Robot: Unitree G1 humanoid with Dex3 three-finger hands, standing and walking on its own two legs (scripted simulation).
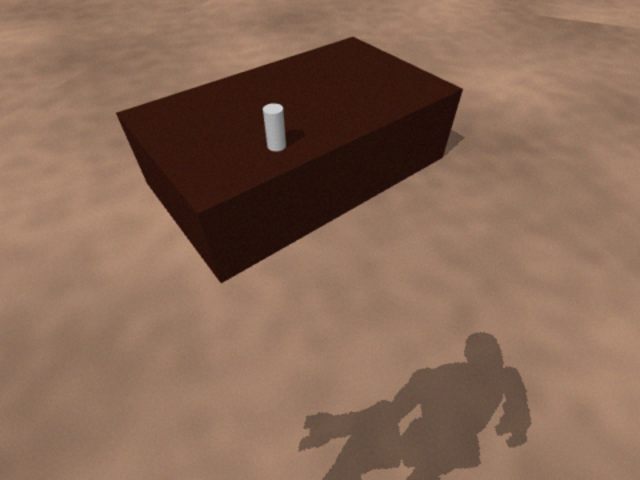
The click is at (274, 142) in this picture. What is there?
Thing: squat round
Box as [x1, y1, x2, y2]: [263, 103, 285, 150]
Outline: 267,104 263,107 267,146 271,150 280,150 285,146 282,106 275,103
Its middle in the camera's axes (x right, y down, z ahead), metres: -0.17 -0.42 +1.41
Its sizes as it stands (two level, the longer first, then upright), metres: 0.073 0.073 0.157
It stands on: a support 0.39 m high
